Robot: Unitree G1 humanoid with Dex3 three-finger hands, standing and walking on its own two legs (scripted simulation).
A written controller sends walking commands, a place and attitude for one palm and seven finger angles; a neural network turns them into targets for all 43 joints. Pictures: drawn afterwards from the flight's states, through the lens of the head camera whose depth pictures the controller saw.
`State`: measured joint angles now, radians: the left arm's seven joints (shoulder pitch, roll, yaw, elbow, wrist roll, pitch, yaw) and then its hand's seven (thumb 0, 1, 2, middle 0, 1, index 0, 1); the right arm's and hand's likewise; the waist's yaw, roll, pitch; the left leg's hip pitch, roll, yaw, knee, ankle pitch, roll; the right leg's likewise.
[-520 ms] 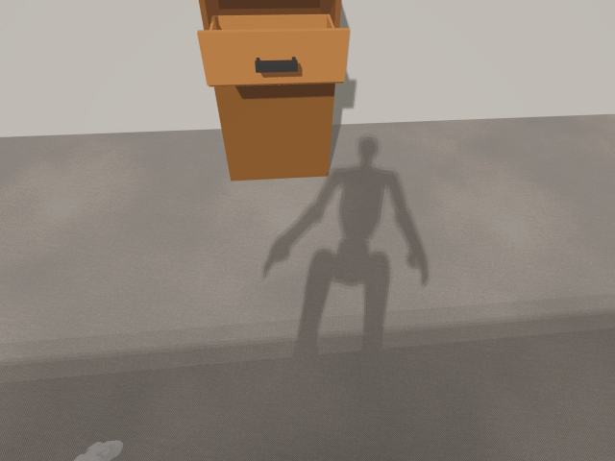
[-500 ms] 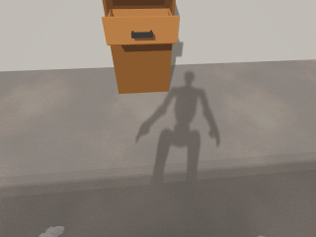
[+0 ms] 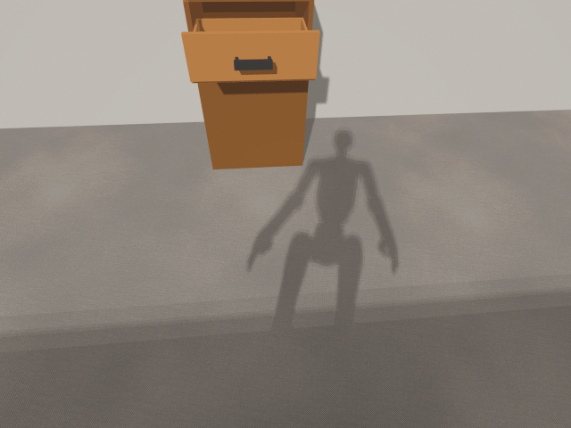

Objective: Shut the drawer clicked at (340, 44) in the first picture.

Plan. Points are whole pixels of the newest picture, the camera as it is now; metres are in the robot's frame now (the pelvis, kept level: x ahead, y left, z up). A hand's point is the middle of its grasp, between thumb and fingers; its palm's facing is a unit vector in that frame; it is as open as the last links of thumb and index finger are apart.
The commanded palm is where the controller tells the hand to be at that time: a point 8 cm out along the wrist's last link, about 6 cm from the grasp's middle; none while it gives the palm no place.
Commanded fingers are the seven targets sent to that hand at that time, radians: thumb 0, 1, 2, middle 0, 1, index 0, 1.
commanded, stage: stand and wait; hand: left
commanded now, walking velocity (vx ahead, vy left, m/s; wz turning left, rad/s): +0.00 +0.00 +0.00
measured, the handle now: (253, 61) +1.20 +0.18 -0.04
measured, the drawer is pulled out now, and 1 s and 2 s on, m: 0.30 0.30 0.30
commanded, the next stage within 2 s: look at it before walking up in 0.30 s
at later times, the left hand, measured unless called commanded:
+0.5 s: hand out of the picture +0.07 +0.24 -0.15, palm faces -0.03 -0.94 -0.33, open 7.3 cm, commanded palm none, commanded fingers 0.00 0.90 0.90 -0.20 -0.30 -0.20 -0.30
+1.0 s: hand out of the picture +0.06 +0.24 -0.15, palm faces -0.04 -0.94 -0.33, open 7.3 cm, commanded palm none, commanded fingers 0.00 0.90 0.90 -0.20 -0.30 -0.20 -0.30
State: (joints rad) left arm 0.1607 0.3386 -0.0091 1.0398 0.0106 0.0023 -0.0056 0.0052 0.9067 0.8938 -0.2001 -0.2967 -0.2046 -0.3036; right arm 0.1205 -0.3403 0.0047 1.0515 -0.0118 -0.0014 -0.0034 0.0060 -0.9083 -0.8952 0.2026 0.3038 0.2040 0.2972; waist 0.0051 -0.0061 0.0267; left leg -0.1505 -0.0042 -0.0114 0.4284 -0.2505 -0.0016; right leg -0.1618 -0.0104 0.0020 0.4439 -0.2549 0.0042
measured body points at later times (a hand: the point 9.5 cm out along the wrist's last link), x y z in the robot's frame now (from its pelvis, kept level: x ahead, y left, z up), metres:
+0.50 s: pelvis -0.01 -0.01 +0.00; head -0.01 -0.01 +0.45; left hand +0.08 +0.29 -0.13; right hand +0.06 -0.30 -0.13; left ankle -0.01 +0.12 -0.74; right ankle -0.01 -0.12 -0.74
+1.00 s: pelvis -0.01 +0.00 +0.00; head +0.00 +0.00 +0.45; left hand +0.07 +0.29 -0.13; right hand +0.07 -0.30 -0.13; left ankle -0.01 +0.12 -0.74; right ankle -0.01 -0.12 -0.74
